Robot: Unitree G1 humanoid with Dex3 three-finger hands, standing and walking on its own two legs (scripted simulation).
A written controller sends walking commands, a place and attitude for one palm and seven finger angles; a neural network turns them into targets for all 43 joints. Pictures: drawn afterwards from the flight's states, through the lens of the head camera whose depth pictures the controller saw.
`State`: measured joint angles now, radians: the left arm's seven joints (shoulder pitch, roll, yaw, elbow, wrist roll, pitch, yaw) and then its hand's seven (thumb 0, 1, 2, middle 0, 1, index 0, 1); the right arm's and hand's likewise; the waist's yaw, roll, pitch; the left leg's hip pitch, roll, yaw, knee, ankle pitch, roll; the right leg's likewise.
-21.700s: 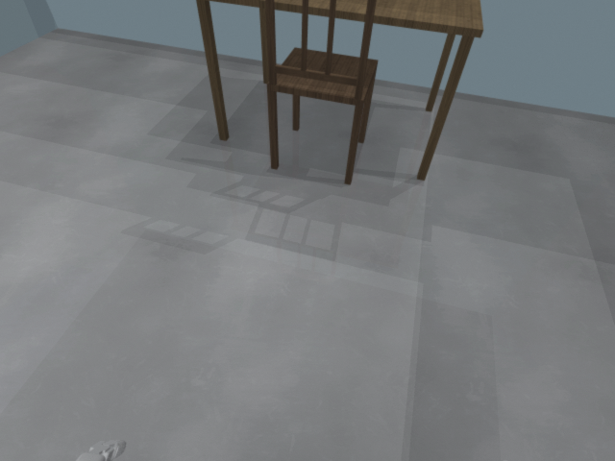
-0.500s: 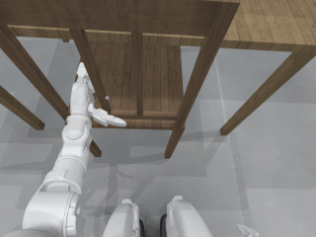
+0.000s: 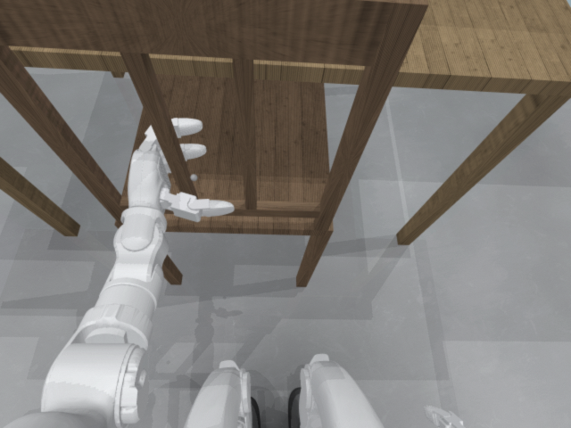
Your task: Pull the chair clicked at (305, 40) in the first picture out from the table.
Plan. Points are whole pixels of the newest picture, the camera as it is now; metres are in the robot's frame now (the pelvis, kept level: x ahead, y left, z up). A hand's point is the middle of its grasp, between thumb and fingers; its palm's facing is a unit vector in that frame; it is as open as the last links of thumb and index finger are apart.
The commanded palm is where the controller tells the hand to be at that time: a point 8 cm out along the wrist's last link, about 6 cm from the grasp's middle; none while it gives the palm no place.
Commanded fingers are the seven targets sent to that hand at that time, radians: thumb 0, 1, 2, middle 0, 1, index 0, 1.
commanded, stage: hook a spindle and tug to test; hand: left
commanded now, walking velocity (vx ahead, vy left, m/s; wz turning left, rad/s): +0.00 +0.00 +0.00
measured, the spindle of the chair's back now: (171, 148) +0.48 +0.14 +0.05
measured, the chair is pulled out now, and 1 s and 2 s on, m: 0.00 0.04 0.13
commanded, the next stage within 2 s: step backward, pulling the chair out in 0.98 s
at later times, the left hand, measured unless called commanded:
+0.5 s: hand (193, 179) +0.45 +0.11 +0.02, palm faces -0.03 -1.00 -0.02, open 4.8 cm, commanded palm +0.42 +0.15 +0.02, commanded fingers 0.00 0.90 0.90 -0.50 -1.45 -0.50 -1.45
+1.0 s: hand (194, 204) +0.41 +0.11 +0.02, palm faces -0.06 -1.00 -0.02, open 4.9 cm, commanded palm +0.39 +0.16 +0.02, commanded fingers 0.00 0.90 0.90 -0.50 -1.45 -0.50 -1.45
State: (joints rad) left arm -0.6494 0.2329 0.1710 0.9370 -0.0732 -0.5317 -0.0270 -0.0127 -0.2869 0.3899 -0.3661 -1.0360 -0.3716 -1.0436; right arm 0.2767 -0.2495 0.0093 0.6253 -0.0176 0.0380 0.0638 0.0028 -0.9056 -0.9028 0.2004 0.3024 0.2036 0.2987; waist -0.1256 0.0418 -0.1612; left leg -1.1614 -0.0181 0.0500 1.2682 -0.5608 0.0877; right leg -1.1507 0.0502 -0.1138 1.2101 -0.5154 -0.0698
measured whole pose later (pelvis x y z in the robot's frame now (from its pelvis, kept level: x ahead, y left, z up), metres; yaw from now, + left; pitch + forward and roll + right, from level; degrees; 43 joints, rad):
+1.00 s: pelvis +0.01 +0.00 +0.01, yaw +0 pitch +25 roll -2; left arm -0.39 0.17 0.08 0.67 -0.11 -0.50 -0.03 0.01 0.79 0.82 -0.48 -1.45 -0.47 -1.45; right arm 0.24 -0.25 0.00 0.58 0.00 0.03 0.07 0.00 -0.91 -0.90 0.20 0.30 0.20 0.30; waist -0.08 0.04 -0.17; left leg -1.09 -0.02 0.05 1.23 -0.57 0.09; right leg -1.08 0.05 -0.10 1.18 -0.53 -0.07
